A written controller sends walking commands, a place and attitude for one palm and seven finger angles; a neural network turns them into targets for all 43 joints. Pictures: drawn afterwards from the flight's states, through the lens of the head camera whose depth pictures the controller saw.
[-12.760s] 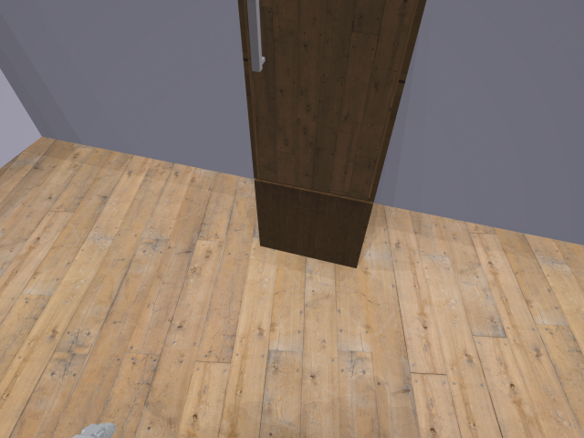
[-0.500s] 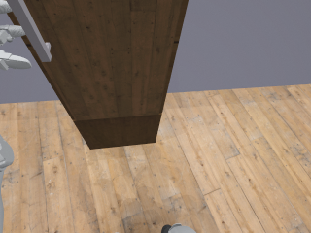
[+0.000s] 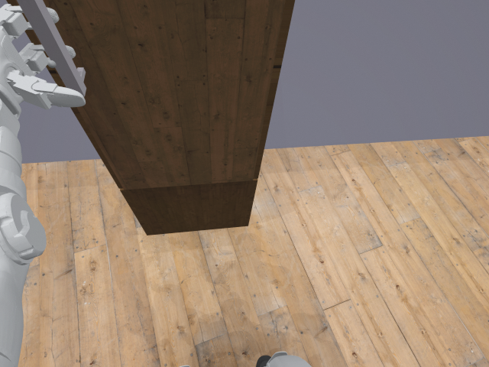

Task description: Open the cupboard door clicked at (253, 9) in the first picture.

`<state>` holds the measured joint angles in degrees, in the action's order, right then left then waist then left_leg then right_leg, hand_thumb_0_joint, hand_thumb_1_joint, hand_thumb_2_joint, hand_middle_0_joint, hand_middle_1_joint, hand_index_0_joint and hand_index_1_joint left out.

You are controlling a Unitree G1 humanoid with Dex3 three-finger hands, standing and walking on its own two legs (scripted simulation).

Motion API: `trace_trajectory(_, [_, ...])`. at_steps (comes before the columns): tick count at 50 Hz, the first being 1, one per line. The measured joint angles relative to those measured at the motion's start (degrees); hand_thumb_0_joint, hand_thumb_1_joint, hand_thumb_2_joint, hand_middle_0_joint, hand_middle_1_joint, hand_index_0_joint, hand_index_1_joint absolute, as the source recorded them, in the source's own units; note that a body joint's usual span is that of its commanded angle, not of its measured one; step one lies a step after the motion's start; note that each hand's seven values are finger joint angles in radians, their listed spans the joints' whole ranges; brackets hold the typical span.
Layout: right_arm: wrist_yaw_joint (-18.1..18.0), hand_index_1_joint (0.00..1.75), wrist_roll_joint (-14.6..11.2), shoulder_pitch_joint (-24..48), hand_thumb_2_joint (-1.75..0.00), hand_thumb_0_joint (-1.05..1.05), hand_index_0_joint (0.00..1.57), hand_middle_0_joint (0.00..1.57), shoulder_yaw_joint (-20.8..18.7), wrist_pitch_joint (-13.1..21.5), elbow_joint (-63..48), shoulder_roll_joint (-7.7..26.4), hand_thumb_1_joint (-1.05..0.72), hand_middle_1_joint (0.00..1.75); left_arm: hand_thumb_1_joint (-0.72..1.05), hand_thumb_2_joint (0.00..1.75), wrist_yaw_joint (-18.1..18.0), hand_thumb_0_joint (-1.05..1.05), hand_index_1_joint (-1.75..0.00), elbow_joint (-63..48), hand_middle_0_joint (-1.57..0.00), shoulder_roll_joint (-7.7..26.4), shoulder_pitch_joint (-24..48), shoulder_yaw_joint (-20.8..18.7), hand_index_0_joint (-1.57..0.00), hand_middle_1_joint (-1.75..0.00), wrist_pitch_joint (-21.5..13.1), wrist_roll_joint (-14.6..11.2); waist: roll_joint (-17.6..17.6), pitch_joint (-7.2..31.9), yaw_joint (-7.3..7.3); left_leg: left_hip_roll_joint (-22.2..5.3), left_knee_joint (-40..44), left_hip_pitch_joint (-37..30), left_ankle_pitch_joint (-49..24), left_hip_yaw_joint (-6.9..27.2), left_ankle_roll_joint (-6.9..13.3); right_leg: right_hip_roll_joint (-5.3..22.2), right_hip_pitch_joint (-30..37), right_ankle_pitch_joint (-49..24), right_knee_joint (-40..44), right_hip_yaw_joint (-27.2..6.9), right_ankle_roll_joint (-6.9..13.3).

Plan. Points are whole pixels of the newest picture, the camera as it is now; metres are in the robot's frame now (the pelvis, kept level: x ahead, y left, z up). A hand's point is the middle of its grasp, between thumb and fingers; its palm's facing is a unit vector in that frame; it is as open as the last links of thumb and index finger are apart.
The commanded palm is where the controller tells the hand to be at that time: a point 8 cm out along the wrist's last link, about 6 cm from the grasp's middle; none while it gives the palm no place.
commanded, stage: slide the fingers in behind the handle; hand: left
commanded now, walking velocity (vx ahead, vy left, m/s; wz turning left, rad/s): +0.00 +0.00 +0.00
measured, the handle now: (58, 41) +0.59 +0.23 +0.17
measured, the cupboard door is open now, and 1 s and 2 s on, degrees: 0 0 11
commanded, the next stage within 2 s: close the thumb around the handle in 0.58 s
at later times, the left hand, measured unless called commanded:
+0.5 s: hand (63, 61) +0.53 +0.21 +0.17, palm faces +0.02 -1.00 -0.01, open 13.9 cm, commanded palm +0.51 +0.26 +0.16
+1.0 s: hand (64, 63) +0.53 +0.21 +0.17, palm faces +0.02 -1.00 +0.00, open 11.1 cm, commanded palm +0.51 +0.26 +0.16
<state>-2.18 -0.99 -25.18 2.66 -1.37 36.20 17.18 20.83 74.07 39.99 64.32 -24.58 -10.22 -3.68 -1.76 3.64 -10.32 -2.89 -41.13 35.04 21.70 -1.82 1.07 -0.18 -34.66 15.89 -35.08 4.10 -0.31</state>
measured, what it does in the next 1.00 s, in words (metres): stands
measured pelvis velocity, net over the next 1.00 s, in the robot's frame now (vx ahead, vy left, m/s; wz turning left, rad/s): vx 0.01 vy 0.00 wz -0.01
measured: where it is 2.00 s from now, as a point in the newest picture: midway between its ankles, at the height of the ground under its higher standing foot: outside the picture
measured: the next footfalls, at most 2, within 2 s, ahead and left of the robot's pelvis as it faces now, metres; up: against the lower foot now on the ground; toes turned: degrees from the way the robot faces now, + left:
none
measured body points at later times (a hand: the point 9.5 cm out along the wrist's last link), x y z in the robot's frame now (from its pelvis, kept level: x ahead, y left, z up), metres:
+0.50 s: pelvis +0.01 +0.00 +0.00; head +0.11 +0.00 +0.44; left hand +0.53 +0.27 +0.17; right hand -0.03 -0.27 -0.11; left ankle -0.03 +0.10 -0.72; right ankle +0.00 -0.13 -0.72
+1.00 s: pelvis +0.01 +0.00 +0.00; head +0.10 +0.01 +0.44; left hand +0.52 +0.27 +0.17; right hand -0.01 -0.27 -0.11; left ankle -0.03 +0.10 -0.72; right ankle +0.00 -0.13 -0.72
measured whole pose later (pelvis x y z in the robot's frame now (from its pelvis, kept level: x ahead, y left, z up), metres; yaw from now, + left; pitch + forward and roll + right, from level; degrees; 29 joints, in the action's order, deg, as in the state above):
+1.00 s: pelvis +0.01 +0.00 +0.00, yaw +0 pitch +15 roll -3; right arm -1.6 -0.5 -25.5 2.2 -1.2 36.4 16.5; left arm 17.7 72.0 36.9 62.3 -24.9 -10.6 -3.3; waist -2.1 4.2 -10.2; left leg -2.8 -40.5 34.0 22.0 -2.3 1.1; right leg -0.1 -34.0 16.2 -34.9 3.5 -0.5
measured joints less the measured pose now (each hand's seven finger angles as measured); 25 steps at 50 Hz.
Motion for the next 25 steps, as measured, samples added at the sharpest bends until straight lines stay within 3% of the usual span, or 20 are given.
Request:
trace_trajectory(10, [0.1, 0.3, 0.4, -1.6, -0.89, 0.0, 0.2, 0.2, -0.4, 0.3, 0.8, 0.1, -0.9, 0.3, -0.5, 0.3, -1.4, -0.02, -1.2, -0.2, -0.3, -0.3, 0.7, -0.4, -0.3, -1.2, -0.1, 0.6, -0.1, -0.2, -0.77, -0.2, 0.4, 0.5, -0.3, -0.2, -0.2, -0.2, -0.7, -0.2, 0.2, -0.2, 0.2])
trace_trajectory(20, [0.5, 0.3, 0.3, -2.2, -0.89, 0.0, 0.2, 0.2, -0.3, -0.5, 0.4, -0.2, -0.9, 0.3, -0.5, 0.3, -2.0, -0.02, -1.21, -0.7, -0.3, -0.6, -0.9, -2.3, -0.31, -1.2, 0.1, 1.0, -0.4, 0.1, -0.85, -0.5, 1.2, -0.8, -0.1, -0.8, -0.3, -0.5, 0.1, -0.2, 0.7, -0.9, 0.3])
trace_trajectory(25, [0.3, 0.3, 0.2, -1.9, -0.89, 0.0, 0.2, 0.2, -0.4, -0.4, 0.1, -0.4, -0.9, 0.3, -0.5, 0.3, -1.7, -0.02, -1.21, -1.2, -0.3, -0.3, -1.8, -1.3, -0.31, -1.2, 0.0, 0.5, -0.5, 0.0, -0.42, -0.4, 1.4, -1.1, -0.1, -0.8, -0.3, -0.5, 0.5, -0.1, 0.9, -0.8, 0.2])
